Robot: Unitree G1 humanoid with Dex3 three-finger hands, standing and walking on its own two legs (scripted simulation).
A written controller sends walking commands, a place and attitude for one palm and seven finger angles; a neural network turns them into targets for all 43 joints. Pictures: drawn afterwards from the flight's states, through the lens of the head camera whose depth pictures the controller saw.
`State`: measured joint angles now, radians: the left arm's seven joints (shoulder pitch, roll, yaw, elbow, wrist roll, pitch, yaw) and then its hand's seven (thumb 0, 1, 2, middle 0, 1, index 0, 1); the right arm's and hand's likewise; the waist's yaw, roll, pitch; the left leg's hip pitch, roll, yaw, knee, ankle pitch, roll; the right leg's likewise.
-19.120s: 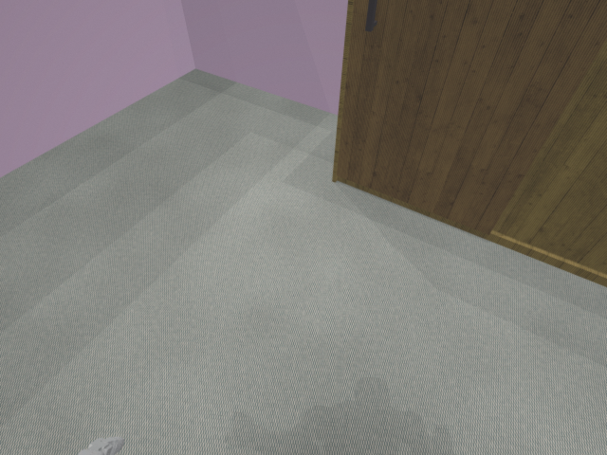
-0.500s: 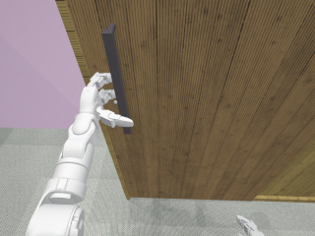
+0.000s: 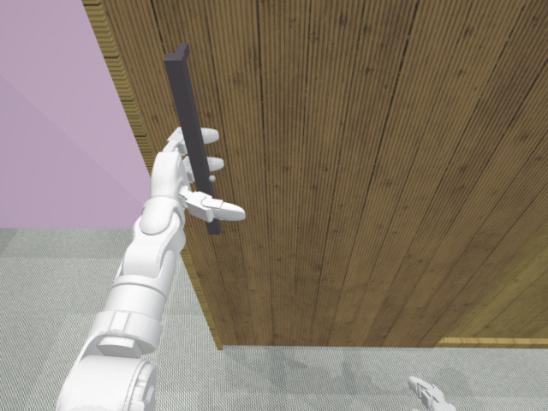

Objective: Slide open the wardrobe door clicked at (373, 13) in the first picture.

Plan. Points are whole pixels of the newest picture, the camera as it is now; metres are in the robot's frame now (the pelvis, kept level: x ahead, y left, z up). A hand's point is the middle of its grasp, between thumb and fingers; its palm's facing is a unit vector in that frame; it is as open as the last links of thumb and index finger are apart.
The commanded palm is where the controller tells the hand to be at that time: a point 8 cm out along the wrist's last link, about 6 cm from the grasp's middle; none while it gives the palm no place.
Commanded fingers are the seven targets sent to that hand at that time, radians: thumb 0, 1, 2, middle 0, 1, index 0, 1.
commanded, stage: slide the fingers in behind the handle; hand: left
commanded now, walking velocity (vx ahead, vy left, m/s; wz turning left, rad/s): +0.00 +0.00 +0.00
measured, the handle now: (201, 155) +0.45 +0.13 +0.16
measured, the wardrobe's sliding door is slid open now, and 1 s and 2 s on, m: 0.00 0.00 0.00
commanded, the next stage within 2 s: grip the handle and tug to test in 0.58 s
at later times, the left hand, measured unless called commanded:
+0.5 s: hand (215, 179) +0.40 +0.10 +0.15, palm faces +0.03 -1.00 +0.00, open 14.0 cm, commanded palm +0.37 +0.16 +0.15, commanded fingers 0.00 -0.50 0.30 -0.30 -1.20 -0.30 -1.20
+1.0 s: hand (213, 181) +0.40 +0.10 +0.15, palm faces +0.04 -1.00 +0.00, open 11.7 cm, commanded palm +0.37 +0.15 +0.15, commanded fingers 0.00 0.29 0.64 -0.38 -1.31 -0.38 -1.31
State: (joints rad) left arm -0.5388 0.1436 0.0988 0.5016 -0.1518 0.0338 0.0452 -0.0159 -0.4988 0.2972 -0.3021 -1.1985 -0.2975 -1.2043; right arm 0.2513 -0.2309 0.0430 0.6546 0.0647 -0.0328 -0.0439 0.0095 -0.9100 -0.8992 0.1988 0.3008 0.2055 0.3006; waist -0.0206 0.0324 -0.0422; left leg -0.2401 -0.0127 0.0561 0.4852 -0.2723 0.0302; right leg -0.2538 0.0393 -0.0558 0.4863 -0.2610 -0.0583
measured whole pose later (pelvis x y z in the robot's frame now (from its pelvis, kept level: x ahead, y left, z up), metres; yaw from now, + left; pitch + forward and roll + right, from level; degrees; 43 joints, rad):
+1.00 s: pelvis +0.00 +0.00 +0.00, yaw +0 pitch +1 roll +0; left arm -0.50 0.13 0.07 0.44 -0.15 0.05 0.06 -0.01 -0.13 0.46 -0.32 -1.25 -0.30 -1.26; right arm 0.25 -0.23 0.04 0.65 0.06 -0.02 -0.04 0.01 -0.91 -0.90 0.20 0.30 0.20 0.30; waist -0.01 0.04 -0.04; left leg -0.22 -0.01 0.05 0.47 -0.27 0.03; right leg -0.23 0.04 -0.06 0.47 -0.26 -0.06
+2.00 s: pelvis +0.00 +0.00 +0.00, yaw -1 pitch +1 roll +0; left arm -0.50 0.14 0.09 0.45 -0.15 0.06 0.06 0.00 0.75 0.82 -0.38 -1.40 -0.38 -1.40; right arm 0.27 -0.23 0.04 0.63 0.07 -0.01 -0.04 0.01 -0.91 -0.90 0.20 0.30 0.21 0.30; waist -0.02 0.03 -0.04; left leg -0.22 -0.01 0.06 0.46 -0.26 0.03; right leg -0.23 0.05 -0.05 0.45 -0.24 -0.06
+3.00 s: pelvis +0.00 +0.01 +0.00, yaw +4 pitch +2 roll +0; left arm -0.61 0.06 -0.09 0.49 -0.14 0.06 0.18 -0.01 0.78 0.81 -0.37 -1.40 -0.30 -1.40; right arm 0.25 -0.21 0.04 0.70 0.04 -0.01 -0.01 0.01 -0.91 -0.90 0.20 0.30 0.20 0.30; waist 0.03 0.04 -0.03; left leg -0.28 -0.05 -0.01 0.53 -0.28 0.04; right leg -0.26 0.00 -0.12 0.51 -0.29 -0.04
